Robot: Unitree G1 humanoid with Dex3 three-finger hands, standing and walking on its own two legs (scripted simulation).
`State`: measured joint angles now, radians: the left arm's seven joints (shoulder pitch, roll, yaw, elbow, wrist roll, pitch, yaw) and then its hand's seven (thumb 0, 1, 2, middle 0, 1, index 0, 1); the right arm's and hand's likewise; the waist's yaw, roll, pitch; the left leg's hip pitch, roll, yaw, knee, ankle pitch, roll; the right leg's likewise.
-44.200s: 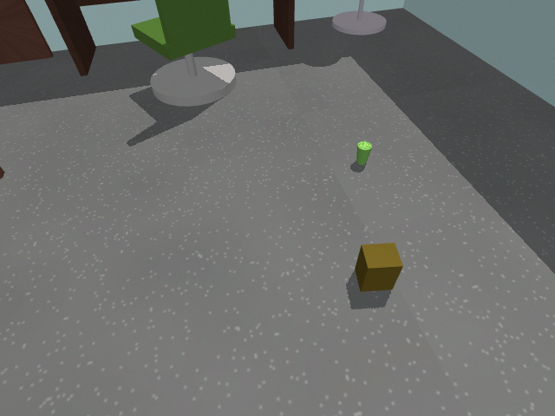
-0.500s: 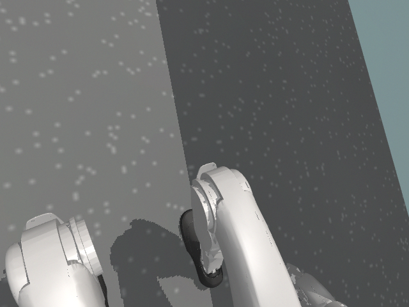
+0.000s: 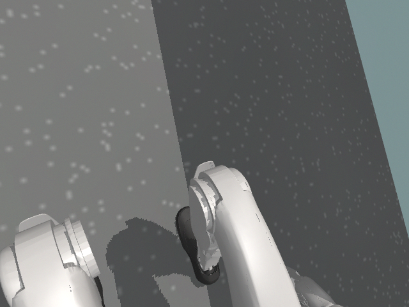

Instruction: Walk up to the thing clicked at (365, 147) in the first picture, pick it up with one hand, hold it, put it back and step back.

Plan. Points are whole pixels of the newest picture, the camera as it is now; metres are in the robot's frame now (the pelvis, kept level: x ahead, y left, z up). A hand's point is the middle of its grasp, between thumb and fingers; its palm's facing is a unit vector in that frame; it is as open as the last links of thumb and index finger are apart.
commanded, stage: open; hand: left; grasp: from above
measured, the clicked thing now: out of the picture +0.47 +0.35 -0.25
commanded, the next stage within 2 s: withdraw in 0.42 s
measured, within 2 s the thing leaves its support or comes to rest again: neither
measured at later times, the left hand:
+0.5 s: hand out of the picture +0.46 +0.36 -0.21, palm faces -0.45 -0.12 -0.89, open 12.9 cm
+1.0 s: hand out of the picture +0.47 +0.39 -0.07, palm faces -0.36 -0.06 -0.93, open 14.2 cm
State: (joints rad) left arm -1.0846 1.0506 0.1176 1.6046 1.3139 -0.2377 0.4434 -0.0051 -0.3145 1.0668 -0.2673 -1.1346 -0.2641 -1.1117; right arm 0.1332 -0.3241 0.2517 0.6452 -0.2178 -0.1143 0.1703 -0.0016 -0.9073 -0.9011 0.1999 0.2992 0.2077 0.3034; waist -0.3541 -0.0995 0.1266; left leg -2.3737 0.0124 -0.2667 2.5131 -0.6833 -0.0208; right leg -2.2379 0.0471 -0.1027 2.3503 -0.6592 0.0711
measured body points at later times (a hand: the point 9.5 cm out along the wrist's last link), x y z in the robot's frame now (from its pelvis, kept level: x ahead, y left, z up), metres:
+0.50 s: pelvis +0.00 +0.00 +0.00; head +0.27 +0.13 +0.34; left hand +0.48 +0.37 -0.16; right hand +0.07 -0.26 -0.06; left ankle +0.07 +0.13 -0.28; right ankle +0.12 -0.14 -0.27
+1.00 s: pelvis +0.00 +0.00 +0.04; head +0.23 +0.11 +0.41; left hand +0.49 +0.39 -0.02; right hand +0.10 -0.26 -0.05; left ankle +0.07 +0.13 -0.28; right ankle +0.12 -0.14 -0.27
